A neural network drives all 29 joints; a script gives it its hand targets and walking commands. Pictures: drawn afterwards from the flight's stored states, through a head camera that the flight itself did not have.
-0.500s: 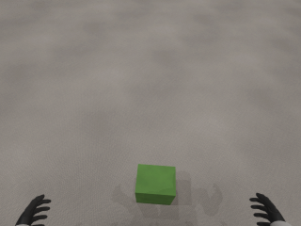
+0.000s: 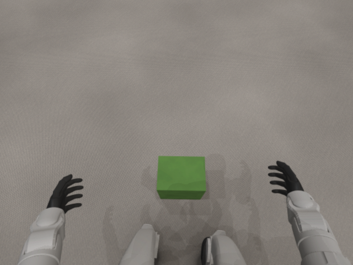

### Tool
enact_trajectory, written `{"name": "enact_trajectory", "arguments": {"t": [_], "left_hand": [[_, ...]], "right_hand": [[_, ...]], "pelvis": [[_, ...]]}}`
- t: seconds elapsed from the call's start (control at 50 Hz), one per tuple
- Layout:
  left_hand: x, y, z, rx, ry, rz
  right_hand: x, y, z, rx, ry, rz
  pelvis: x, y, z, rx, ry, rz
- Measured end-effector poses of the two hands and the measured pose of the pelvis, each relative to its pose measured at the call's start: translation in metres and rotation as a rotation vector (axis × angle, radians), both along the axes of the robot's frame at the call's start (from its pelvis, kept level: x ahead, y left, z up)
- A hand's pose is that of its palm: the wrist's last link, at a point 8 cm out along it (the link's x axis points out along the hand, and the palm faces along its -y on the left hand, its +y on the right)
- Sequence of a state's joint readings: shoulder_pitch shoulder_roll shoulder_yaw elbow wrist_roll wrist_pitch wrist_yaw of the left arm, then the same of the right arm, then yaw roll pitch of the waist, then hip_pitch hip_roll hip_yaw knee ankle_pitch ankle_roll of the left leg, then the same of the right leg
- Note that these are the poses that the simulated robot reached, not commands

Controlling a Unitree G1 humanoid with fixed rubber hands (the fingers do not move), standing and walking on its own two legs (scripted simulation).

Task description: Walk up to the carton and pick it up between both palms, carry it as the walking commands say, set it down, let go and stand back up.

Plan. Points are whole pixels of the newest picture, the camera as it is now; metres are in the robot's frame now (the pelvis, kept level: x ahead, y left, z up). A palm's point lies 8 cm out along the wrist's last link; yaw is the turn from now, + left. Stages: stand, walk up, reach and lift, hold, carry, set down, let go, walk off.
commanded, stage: reach and lift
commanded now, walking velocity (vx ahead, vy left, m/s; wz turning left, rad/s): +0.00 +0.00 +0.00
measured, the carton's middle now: (180, 179) +0.43 +0.03 -0.60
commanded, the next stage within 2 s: none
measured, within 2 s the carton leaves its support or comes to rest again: neither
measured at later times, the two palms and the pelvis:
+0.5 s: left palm (99, 158) +0.36 +0.26 -0.14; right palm (260, 159) +0.40 -0.19 -0.15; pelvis -0.02 +0.01 -0.05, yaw -1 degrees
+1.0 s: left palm (122, 142) +0.43 +0.22 -0.19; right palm (242, 146) +0.46 -0.16 -0.20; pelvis -0.02 +0.01 -0.08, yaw +0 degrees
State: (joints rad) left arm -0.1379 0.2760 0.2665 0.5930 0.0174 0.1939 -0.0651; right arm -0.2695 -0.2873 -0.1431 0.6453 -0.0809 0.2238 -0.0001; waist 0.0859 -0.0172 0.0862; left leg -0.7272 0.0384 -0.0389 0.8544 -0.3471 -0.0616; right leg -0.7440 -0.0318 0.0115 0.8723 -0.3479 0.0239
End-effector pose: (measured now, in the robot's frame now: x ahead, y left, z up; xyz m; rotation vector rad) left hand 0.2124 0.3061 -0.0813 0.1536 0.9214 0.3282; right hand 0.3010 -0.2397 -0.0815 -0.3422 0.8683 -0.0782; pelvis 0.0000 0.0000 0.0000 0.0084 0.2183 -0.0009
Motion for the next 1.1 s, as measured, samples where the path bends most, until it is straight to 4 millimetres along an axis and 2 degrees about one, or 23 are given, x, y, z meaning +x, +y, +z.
{"name": "enact_trajectory", "arguments": {"t": [0.16, 0.3, 0.46, 0.62, 0.74, 0.84, 0.94, 1.02, 1.1], "left_hand": [[0.047, -0.005, -0.015, -0.030, -0.064, -0.020], [0.089, -0.019, -0.032, -0.054, -0.115, -0.048], [0.134, -0.038, -0.052, -0.077, -0.176, -0.067], [0.177, -0.056, -0.071, -0.101, -0.242, -0.083], [0.207, -0.071, -0.082, -0.117, -0.294, -0.092], [0.219, -0.078, -0.088, -0.123, -0.316, -0.096], [0.220, -0.080, -0.096, -0.124, -0.311, -0.096], [0.218, -0.082, -0.109, -0.127, -0.298, -0.095], [0.218, -0.084, -0.131, -0.130, -0.283, -0.094]], "right_hand": [[0.033, 0.016, -0.017, 0.046, -0.031, -0.010], [0.053, 0.026, -0.040, 0.090, -0.057, -0.016], [0.088, 0.042, -0.061, 0.137, -0.113, -0.026], [0.131, 0.062, -0.078, 0.185, -0.180, -0.032], [0.156, 0.077, -0.086, 0.216, -0.229, -0.033], [0.164, 0.083, -0.091, 0.226, -0.250, -0.035], [0.160, 0.084, -0.103, 0.229, -0.240, -0.041], [0.155, 0.083, -0.118, 0.231, -0.225, -0.051], [0.152, 0.082, -0.141, 0.232, -0.212, -0.060]], "pelvis": [[-0.015, 0.002, -0.015, -0.006, 0.114, 0.009], [-0.023, 0.007, -0.029, -0.004, 0.212, 0.000], [-0.024, 0.011, -0.042, 0.006, 0.316, -0.014], [-0.024, 0.012, -0.055, 0.007, 0.427, -0.016], [-0.024, 0.011, -0.063, 0.006, 0.505, -0.011], [-0.024, 0.011, -0.066, 0.005, 0.553, -0.008], [-0.024, 0.010, -0.070, 0.004, 0.580, -0.008], [-0.024, 0.011, -0.079, 0.005, 0.598, -0.006], [-0.027, 0.011, -0.098, 0.006, 0.621, -0.004]]}}
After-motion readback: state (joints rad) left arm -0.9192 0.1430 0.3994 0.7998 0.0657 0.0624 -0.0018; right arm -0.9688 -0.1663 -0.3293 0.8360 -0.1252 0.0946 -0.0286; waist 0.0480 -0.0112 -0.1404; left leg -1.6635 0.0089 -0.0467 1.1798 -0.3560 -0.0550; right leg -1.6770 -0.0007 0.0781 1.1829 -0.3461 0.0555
